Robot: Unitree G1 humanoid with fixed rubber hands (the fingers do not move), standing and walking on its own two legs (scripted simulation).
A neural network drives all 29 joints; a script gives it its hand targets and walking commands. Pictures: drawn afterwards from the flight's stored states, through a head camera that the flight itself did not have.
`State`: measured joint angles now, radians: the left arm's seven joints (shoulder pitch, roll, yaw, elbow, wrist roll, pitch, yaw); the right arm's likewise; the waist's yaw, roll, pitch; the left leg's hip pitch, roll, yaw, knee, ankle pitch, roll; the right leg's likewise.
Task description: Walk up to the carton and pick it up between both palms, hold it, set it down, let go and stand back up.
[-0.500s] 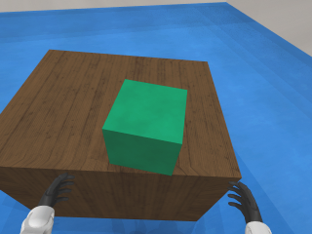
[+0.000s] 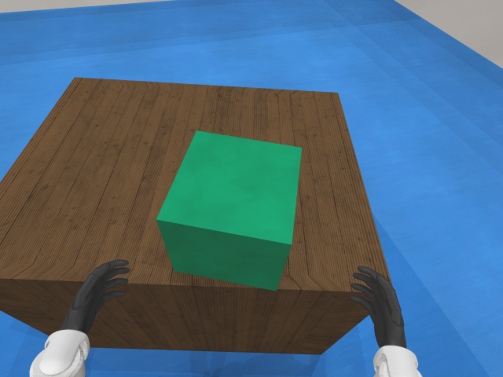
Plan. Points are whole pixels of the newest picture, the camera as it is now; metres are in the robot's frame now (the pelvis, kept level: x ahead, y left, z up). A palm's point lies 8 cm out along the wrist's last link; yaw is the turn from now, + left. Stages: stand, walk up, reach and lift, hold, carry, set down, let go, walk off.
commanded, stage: reach and lift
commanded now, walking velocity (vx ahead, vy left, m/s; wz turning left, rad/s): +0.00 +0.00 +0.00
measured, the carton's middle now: (236, 210) +0.41 +0.04 -0.03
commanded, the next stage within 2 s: none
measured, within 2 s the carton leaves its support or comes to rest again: neither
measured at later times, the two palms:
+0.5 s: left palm (106, 268) +0.25 +0.23 +0.01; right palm (382, 300) +0.22 -0.20 +0.01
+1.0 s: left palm (127, 205) +0.34 +0.21 +0.07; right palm (374, 238) +0.30 -0.18 +0.06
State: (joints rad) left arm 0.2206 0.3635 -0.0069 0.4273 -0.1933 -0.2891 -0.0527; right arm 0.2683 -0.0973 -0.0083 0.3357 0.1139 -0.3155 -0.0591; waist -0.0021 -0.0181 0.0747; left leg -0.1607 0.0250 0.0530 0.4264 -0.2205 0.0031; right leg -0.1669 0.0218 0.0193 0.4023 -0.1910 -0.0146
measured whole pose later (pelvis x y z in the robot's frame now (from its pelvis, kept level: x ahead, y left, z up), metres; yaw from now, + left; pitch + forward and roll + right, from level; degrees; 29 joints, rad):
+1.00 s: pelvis +0.01 +0.00 +0.00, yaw +0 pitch -2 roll +0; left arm -0.27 0.36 -0.07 0.33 -0.28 0.22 -0.01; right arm -0.09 -0.13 -0.01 0.16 0.17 0.13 -0.15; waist 0.00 0.01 0.05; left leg -0.16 0.02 0.05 0.42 -0.24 0.00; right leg -0.17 0.02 0.02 0.40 -0.21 -0.01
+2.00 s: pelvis +0.02 +0.00 +0.00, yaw +0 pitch +8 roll -1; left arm -0.77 0.33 -0.04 1.10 -0.28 -0.15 -0.03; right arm -0.63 -0.17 -0.02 0.99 0.19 -0.18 -0.16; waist 0.00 0.01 -0.04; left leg -0.36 0.03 0.05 0.45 -0.24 0.00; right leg -0.36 0.02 0.02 0.41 -0.20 -0.01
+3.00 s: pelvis +0.00 +0.01 -0.03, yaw +0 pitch +22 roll -1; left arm -0.88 0.16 0.17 1.36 0.01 -0.47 0.01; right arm -0.77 0.02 -0.37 1.19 -0.16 -0.43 -0.18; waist 0.00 0.02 -0.18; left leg -0.78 0.03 0.05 0.67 -0.28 0.00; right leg -0.78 0.02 0.02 0.62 -0.23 0.00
